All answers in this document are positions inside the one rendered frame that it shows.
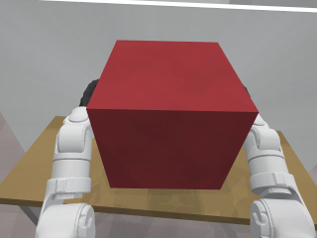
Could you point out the robot left forearm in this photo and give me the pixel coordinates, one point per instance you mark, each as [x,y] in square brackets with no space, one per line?
[71,160]

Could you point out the robot right forearm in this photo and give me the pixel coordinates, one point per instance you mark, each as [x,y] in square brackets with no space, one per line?
[269,173]

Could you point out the carton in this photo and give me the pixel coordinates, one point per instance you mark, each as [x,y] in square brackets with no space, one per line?
[169,115]

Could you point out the left robot upper arm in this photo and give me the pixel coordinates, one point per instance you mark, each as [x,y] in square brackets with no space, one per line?
[70,220]

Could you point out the table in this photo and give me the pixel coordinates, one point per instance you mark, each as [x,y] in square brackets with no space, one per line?
[26,187]

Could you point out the robot left hand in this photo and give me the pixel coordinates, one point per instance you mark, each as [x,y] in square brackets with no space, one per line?
[88,93]

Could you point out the right robot upper arm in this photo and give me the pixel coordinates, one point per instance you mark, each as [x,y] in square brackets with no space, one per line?
[280,218]

